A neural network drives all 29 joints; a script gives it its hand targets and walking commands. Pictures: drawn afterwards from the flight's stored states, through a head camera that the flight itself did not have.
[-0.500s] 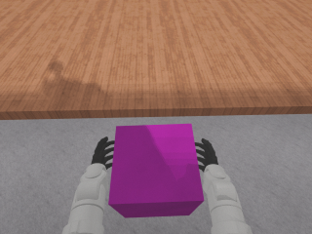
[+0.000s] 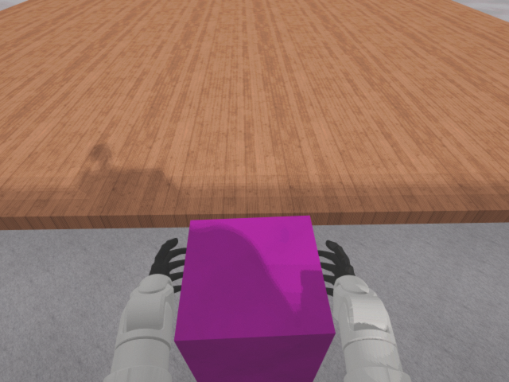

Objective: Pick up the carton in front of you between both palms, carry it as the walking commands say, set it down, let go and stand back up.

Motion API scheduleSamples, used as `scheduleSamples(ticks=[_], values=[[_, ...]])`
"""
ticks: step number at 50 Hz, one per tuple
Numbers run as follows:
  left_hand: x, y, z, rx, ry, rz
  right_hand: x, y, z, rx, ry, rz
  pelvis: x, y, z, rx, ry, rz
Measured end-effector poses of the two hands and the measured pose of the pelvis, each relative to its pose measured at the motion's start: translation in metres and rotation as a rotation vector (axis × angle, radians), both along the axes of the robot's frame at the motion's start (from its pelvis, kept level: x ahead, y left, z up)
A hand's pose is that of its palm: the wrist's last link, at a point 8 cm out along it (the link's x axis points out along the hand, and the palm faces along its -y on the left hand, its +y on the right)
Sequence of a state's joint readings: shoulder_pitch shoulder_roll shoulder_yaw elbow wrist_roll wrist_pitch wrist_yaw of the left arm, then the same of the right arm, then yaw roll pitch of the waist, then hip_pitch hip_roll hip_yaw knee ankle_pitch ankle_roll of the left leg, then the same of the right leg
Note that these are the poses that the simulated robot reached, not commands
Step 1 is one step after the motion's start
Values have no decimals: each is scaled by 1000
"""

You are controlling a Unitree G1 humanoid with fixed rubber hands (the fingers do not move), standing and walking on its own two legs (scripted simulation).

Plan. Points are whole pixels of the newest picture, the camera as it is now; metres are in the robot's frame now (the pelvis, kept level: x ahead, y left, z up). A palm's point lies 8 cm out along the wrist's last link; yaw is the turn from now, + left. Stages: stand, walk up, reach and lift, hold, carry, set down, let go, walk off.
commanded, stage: reach and lift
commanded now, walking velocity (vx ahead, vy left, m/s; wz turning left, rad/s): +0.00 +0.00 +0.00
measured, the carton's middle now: (253, 304) +0.30 +0.00 -0.05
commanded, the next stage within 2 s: hold in 0.72 s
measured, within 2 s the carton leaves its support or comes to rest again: neither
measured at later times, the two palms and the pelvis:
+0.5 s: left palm (160, 274) +0.31 +0.15 +0.04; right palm (343, 279) +0.30 -0.15 +0.03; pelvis +0.02 +0.00 +0.01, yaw +0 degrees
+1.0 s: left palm (157, 270) +0.30 +0.15 +0.06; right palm (347, 274) +0.29 -0.15 +0.06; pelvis +0.01 +0.00 +0.01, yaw +0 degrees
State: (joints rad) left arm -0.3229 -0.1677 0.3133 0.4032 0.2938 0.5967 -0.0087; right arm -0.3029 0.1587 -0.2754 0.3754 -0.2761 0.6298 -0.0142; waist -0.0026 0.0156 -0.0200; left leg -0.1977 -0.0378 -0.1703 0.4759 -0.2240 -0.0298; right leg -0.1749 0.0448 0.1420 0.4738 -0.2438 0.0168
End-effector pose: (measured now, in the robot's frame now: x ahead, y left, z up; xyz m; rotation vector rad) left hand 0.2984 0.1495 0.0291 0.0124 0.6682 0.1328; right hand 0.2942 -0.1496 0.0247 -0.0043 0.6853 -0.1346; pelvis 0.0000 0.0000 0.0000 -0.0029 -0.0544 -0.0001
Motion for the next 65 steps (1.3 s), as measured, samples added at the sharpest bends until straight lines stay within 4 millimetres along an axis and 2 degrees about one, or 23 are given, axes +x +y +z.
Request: scheduleSamples(ticks=[9,22,30,40,48,55,65], values=[[5,2,3,-4,-14,-4,8,2,10,-19,-15,4,5,1,1,0,-2,-4],[7,3,5,33,13,-21,6,3,3,-14,11,12,15,6,5,-1,-4,4],[8,0,15,36,-13,-34,6,0,16,-25,-17,6,21,3,7,1,-13,-3],[-2,4,16,17,-9,0,7,4,23,-34,-15,33,16,0,6,0,-39,2],[1,1,33,15,-27,-7,1,1,32,-5,-33,3,9,2,6,1,-57,-2],[3,0,31,7,-14,-11,0,0,30,0,-21,-14,4,5,5,3,-65,-7],[5,3,30,2,-19,-1,7,2,34,-16,-26,2,8,3,6,3,-56,-11]])
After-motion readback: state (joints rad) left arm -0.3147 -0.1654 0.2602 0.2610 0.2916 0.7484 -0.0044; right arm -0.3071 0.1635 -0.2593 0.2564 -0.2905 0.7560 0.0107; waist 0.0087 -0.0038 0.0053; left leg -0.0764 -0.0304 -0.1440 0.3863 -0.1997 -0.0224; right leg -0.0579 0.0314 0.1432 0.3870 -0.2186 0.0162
